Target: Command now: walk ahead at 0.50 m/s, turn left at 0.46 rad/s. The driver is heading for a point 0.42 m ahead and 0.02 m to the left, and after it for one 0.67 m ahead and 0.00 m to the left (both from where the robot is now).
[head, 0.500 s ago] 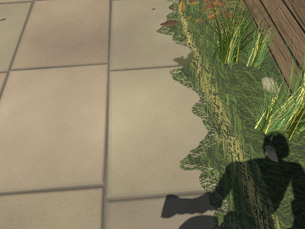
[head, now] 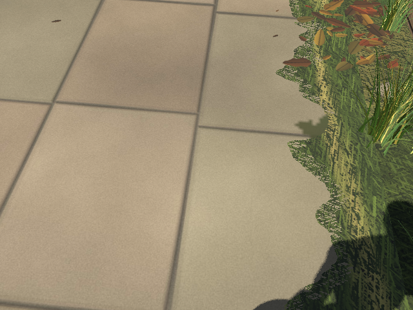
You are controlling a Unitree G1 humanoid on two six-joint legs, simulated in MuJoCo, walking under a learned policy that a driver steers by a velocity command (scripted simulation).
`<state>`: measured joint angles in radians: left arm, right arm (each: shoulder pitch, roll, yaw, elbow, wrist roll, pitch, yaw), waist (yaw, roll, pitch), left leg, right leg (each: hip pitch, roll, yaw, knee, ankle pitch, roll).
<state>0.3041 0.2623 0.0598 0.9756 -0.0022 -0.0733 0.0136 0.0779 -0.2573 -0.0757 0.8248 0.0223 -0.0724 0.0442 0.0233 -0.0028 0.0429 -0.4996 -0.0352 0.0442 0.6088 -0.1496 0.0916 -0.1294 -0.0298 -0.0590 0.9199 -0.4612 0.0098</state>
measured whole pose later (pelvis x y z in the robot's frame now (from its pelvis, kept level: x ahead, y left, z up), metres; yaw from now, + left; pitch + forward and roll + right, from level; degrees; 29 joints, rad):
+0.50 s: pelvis +0.29 -0.02 +0.01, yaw +10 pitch +2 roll +0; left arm 0.02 0.25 0.04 0.80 0.02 -0.13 -0.03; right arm 0.35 -0.27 -0.06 0.89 0.01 -0.05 -0.02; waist -0.06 0.01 0.03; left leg -0.19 -0.09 -0.15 0.86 -0.56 0.02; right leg -0.47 0.02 -0.02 0.50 -0.07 -0.04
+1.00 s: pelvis +0.39 +0.01 +0.02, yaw +10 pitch +0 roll -1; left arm 0.15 0.23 0.02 0.97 0.01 -0.02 0.01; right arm 0.21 -0.23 -0.05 0.92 -0.01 -0.01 -0.03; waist 0.01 -0.01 0.01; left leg -0.25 0.03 -0.04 0.53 -0.28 -0.03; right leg -0.24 0.01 -0.03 0.49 -0.25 -0.01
